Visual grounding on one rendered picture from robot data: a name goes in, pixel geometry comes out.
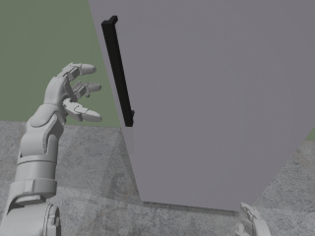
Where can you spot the robot right hand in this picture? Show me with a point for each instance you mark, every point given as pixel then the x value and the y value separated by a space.
pixel 259 226

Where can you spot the robot left forearm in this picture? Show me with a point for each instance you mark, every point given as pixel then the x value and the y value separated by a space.
pixel 36 165

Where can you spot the robot left hand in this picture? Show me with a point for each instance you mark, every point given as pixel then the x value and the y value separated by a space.
pixel 59 90

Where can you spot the handle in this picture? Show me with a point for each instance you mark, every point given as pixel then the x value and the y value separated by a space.
pixel 113 50

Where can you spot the left robot upper arm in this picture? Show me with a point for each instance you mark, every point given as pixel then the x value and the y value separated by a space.
pixel 42 220

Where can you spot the fridge door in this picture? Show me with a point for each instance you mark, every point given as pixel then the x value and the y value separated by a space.
pixel 223 93

